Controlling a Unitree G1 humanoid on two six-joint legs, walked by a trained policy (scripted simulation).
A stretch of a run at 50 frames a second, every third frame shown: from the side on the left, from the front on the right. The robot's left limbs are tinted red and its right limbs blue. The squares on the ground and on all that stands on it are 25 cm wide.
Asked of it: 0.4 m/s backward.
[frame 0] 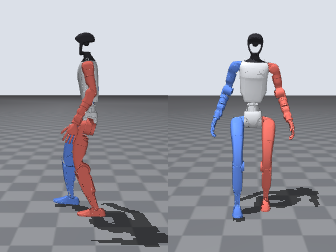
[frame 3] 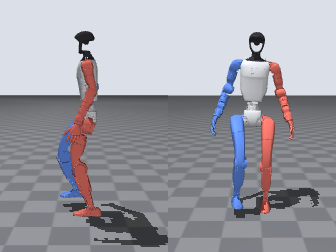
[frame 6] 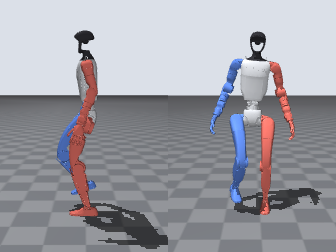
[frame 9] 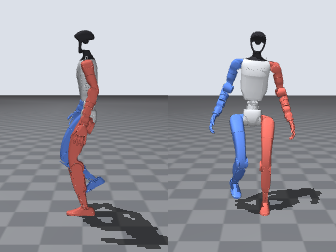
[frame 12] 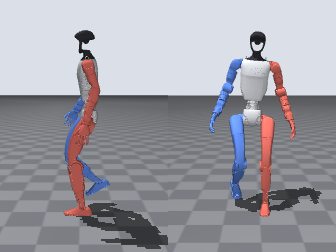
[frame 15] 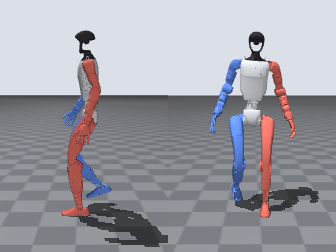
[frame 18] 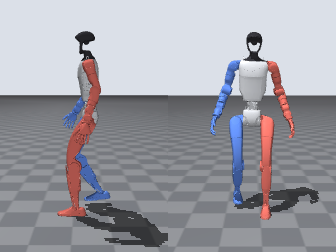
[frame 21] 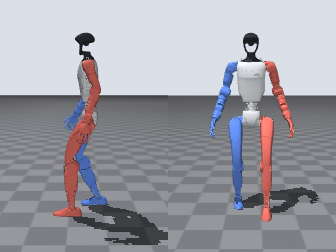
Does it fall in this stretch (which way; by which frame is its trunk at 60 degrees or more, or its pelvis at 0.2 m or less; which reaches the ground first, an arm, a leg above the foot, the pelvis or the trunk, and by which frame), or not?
no
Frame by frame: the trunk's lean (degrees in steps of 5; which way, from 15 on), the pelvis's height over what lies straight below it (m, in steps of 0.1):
0: 5, 0.8
3: 5, 0.8
6: 5, 0.8
9: 5, 0.8
12: 5, 0.8
15: 5, 0.8
18: 5, 0.8
21: 5, 0.8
